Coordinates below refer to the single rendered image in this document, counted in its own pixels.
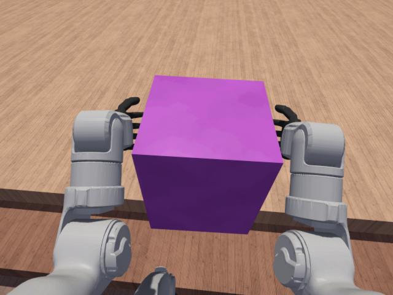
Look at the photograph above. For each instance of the robot left thigh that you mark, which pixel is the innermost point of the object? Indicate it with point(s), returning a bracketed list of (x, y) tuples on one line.
[(157, 283)]

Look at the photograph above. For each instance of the right robot hand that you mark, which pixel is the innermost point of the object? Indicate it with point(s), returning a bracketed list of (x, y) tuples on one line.
[(282, 123)]

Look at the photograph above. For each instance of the robot right forearm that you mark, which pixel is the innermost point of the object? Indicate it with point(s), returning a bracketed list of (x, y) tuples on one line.
[(316, 152)]

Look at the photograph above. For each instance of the robot right upper arm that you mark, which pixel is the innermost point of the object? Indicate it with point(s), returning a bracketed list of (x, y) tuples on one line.
[(315, 263)]

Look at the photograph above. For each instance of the carton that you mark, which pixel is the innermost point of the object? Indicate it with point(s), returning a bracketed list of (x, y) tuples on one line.
[(206, 154)]

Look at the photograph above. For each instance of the left robot shin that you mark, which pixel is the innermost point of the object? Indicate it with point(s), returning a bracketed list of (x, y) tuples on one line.
[(161, 269)]

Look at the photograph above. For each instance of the robot left forearm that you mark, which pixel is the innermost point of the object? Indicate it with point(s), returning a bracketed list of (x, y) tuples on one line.
[(98, 140)]

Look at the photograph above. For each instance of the left robot hand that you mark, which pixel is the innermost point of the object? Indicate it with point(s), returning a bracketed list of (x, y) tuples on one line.
[(126, 104)]

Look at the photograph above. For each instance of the robot left upper arm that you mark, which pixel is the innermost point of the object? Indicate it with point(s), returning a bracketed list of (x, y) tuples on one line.
[(89, 254)]

